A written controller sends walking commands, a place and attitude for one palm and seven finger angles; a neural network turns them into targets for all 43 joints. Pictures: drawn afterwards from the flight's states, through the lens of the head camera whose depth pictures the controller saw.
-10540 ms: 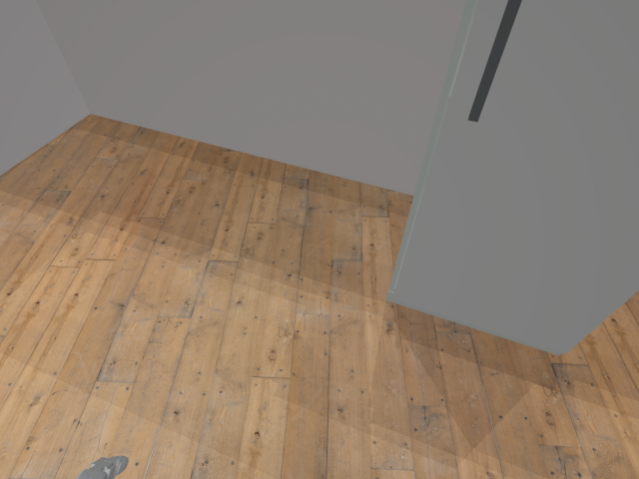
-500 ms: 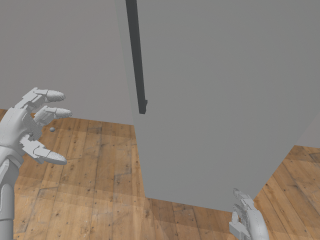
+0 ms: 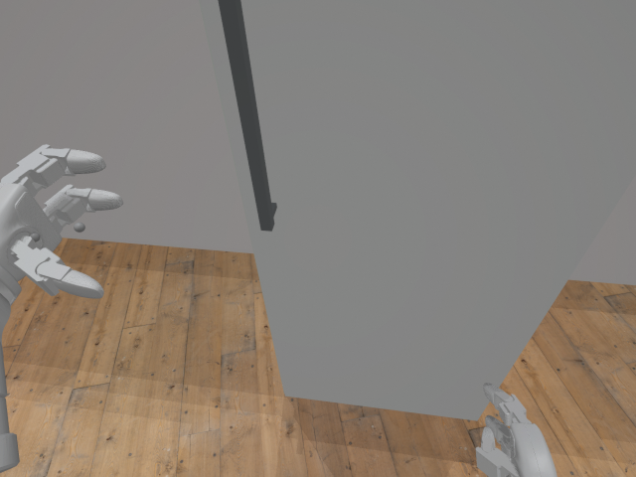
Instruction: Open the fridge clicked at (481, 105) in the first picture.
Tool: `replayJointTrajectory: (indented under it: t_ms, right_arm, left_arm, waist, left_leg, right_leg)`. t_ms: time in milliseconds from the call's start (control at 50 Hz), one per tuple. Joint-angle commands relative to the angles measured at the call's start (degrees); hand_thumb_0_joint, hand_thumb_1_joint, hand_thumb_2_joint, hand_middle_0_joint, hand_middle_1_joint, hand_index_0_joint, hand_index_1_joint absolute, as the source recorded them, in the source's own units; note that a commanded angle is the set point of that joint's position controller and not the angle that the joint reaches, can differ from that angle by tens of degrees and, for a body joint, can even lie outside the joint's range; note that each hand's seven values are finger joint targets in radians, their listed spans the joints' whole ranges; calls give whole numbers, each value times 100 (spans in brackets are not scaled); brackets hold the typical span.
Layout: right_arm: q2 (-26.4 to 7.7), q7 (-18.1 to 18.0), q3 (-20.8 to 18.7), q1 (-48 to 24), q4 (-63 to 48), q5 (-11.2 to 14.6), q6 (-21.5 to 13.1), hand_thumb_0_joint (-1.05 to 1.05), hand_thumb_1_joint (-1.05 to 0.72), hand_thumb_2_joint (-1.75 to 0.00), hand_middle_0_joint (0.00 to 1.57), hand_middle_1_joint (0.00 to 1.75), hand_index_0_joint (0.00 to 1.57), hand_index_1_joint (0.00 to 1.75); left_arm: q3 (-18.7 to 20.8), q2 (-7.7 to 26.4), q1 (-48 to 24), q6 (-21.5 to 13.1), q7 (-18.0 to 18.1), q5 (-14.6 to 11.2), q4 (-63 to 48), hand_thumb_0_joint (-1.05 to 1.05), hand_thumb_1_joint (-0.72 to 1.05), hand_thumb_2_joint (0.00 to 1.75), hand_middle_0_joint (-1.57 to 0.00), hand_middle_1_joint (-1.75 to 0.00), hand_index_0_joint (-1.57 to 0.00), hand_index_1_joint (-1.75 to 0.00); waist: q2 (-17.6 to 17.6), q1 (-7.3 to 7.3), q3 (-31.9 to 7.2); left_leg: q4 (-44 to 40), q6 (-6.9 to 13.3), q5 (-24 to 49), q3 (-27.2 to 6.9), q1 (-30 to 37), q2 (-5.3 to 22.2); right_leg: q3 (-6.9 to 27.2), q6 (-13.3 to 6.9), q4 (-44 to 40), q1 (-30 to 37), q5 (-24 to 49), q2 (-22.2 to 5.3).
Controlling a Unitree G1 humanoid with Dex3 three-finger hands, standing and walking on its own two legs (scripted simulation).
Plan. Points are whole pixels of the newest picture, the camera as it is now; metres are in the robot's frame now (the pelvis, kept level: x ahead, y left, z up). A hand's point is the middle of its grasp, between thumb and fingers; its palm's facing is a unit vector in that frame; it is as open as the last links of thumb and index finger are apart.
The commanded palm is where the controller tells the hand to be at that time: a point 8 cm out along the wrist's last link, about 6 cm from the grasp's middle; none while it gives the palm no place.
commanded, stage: raise the hand to about handle height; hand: left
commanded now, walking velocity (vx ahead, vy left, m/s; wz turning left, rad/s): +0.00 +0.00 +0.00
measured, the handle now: (251, 100) +0.49 +0.14 +0.27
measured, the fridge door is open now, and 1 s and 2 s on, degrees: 0 0 0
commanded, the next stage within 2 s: move the hooked fingers beside the handle in 0.22 s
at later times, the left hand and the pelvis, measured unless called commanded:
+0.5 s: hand (74, 225) +0.28 +0.28 +0.23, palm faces +0.07 -0.99 -0.09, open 14.0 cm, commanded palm +0.25 +0.32 +0.23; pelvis -0.01 +0.00 +0.00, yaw +1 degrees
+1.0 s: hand (121, 198) +0.33 +0.26 +0.22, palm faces +0.04 -1.00 -0.06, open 13.9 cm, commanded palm +0.31 +0.29 +0.23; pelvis +0.00 +0.00 +0.00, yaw +0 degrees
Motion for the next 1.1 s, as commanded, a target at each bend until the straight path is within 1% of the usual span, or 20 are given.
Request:
replayJointTrajectory:
  t_ms: [0,20,120,200,240,360,440,520,560,700,740,760,820,840,900,940,980,1020,1040,1080]
  right_arm:
    - [-510,-55,-189,-885,-962,-6,-403,0,-90,-90,20,30,20,30]
    - [-508,-67,-181,-893,-940,3,-412,0,-90,-90,20,30,20,30]
    - [-513,-105,-162,-905,-923,31,-408,0,-90,-90,20,30,20,30]
    - [-501,-94,-147,-925,-926,7,-402,0,-90,-90,20,30,20,30]
    - [-513,-74,-149,-899,-921,-8,-382,0,-90,-90,20,30,20,30]
    - [-516,-76,-147,-954,-913,20,-387,0,-90,-90,20,30,20,30]
    - [-503,-126,-154,-883,-841,4,-399,0,-90,-90,20,30,20,30]
    - [-528,-161,-153,-863,-819,20,-395,0,-90,-90,20,30,20,30]
    - [-486,-154,-149,-899,-848,10,-396,0,-90,-90,20,30,20,30]
    - [-529,-126,-184,-771,-826,-2,-334,0,-90,-90,20,30,20,30]
    - [-540,-99,-200,-769,-836,-9,-288,0,-90,-90,20,30,20,30]
    - [-548,-88,-204,-792,-891,-5,-284,0,-90,-90,20,30,20,30]
    - [-518,-84,-213,-755,-899,-2,-263,0,-90,-90,20,30,20,30]
    - [-528,-73,-219,-734,-889,-9,-250,0,-90,-90,20,30,20,30]
    - [-527,-110,-217,-716,-849,15,-258,0,-90,-90,20,30,20,30]
    - [-534,-120,-232,-674,-841,-4,-254,0,-90,-90,20,30,20,30]
    - [-523,-150,-218,-676,-803,20,-246,0,-90,-90,20,30,20,30]
    - [-539,-177,-243,-612,-756,18,-251,0,-90,-90,20,30,20,30]
    - [-553,-171,-245,-606,-745,-4,-225,0,-90,-90,20,30,20,30]
    - [-519,-173,-225,-628,-754,6,-207,0,-90,-90,20,30,20,30]
  left_arm:
    - [749,1902,-1924,-428,181,-100,-1161,0,-50,30,-30,-120,-30,-120]
    - [663,1839,-1960,-396,195,-63,-1117,0,-50,30,-30,-120,-30,-120]
    - [334,1661,-2108,-283,101,-7,-950,0,-50,30,-30,-120,-30,-120]
    - [456,1752,-2068,-334,39,-47,-1029,0,-50,30,-30,-120,-30,-120]
    - [566,1859,-1839,-332,15,-77,-874,0,-50,30,-30,-120,-30,-120]
    - [306,1678,-2360,-329,64,-37,-873,0,-50,30,-30,-120,-30,-120]
    - [164,1627,-2588,-406,145,39,-596,0,-50,30,-30,-120,-30,-120]
    - [91,1650,-2984,-451,235,156,-328,0,-50,30,-30,-120,-30,-120]
    - [-71,1541,-3234,-514,269,190,-509,0,-50,30,-30,-120,-30,-120]
    - [68,1586,-3127,-486,400,240,117,0,-50,30,-30,-120,-30,-120]
    - [109,1659,-3074,-486,406,262,155,0,-50,30,-30,-120,-30,-120]
    - [199,1753,-3155,-509,417,262,-48,0,-50,30,-30,-120,-30,-120]
    - [129,1605,-3158,-557,431,249,9,0,-50,30,-30,-120,-30,-120]
    - [130,1630,-3090,-587,425,238,4,0,-50,30,-30,-120,-30,-120]
    - [-161,1378,-3491,-601,429,255,53,0,-50,30,-30,-120,-30,-120]
    - [-191,1374,-3424,-617,468,281,87,0,-50,30,-30,-120,-30,-120]
    - [-382,1234,-3802,-614,503,317,140,0,-50,30,-30,-120,-30,-120]
    - [-371,1255,-3909,-631,561,330,289,0,-50,30,-30,-120,-30,-120]
    - [-228,1453,-3808,-639,582,358,294,0,-50,30,-30,-120,-30,-120]
    - [-383,1296,-4085,-669,601,377,297,0,-50,30,-30,-120,-30,-120]
  waist:
    - [263,92,-1090]
    - [393,76,-1005]
    - [213,-8,-905]
    - [195,36,-1038]
    - [-46,87,-971]
    - [215,-8,-945]
    - [5,-52,-845]
    - [128,-85,-935]
    - [371,-87,-1066]
    - [-49,-39,-1137]
    - [-98,5,-1176]
    - [82,22,-1361]
    - [69,-27,-1328]
    - [-162,-8,-1298]
    - [116,-138,-1193]
    - [-60,-102,-1211]
    - [169,-194,-1208]
    - [-16,-218,-1294]
    - [-59,-141,-1312]
    - [10,-201,-1385]
  left_leg:
    - [-312,123,1715,-135,84,-96]
    - [-328,114,1667,-131,78,-95]
    - [-349,138,1412,-163,89,-90]
    - [-347,126,1562,-187,137,-94]
    - [-343,139,1553,-196,59,-88]
    - [-360,120,1371,-186,61,-95]
    - [-361,127,1198,-208,48,-71]
    - [-394,110,1092,-246,-14,-86]
    - [-390,113,1199,-215,88,-87]
    - [-382,106,1350,-209,-92,-67]
    - [-352,117,1508,-164,-117,-62]
    - [-365,107,1579,-161,-90,-77]
    - [-334,106,1630,-137,-59,-72]
    - [-336,119,1714,-142,-72,-44]
    - [-345,109,1501,-126,-17,-62]
    - [-349,115,1534,-144,12,-38]
    - [-359,107,1465,-156,52,-55]
    - [-345,118,1433,-176,95,-53]
    - [-346,125,1512,-157,74,-38]
    - [-351,112,1607,-160,93,-50]
  right_leg:
    - [19,-124,-243,502,1397,116]
    - [21,-130,-254,452,1336,110]
    - [50,-109,-320,334,1072,106]
    - [25,-126,-299,453,1236,118]
    - [35,-123,-343,466,1211,129]
    - [63,-122,-345,332,1005,98]
    - [72,-115,-406,215,772,108]
    - [40,-125,-349,194,625,93]
    - [90,-143,-349,272,750,71]
    - [45,-140,-264,353,986,75]
    - [72,-150,-270,457,1172,65]
    - [84,-158,-228,562,1255,50]
    - [71,-152,-203,497,1355,58]
    - [74,-155,-228,558,1426,73]
    - [87,-141,-251,313,1242,73]
    - [85,-147,-266,324,1212,85]
    - [90,-148,-265,229,1140,79]
    - [86,-135,-269,214,1116,86]
    - [107,-150,-299,315,1180,81]
    - [100,-152,-255,350,1312,70]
